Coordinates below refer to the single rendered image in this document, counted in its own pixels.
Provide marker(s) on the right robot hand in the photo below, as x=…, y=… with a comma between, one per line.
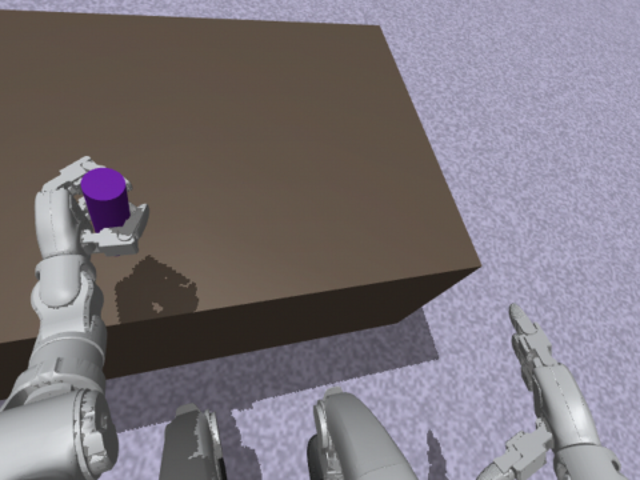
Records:
x=563, y=416

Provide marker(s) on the left robot arm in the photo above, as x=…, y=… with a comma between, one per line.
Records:
x=56, y=423

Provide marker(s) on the right robot foot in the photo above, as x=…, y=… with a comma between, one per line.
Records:
x=314, y=466

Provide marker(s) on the right robot arm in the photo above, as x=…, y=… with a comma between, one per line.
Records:
x=587, y=462

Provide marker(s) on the left robot hand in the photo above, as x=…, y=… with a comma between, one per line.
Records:
x=63, y=226

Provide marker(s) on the can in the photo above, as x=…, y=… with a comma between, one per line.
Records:
x=105, y=193

